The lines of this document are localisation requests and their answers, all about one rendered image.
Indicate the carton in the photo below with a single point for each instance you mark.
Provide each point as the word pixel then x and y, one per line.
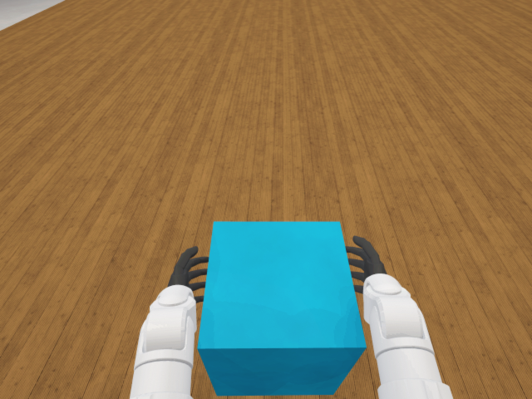
pixel 280 314

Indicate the robot right forearm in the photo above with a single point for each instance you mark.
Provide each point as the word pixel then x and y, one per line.
pixel 401 342

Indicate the robot left hand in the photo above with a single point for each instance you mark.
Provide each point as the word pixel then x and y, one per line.
pixel 181 274

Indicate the robot left forearm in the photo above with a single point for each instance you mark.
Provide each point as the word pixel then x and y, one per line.
pixel 165 351

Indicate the robot right hand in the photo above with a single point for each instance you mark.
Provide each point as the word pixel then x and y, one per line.
pixel 371 264

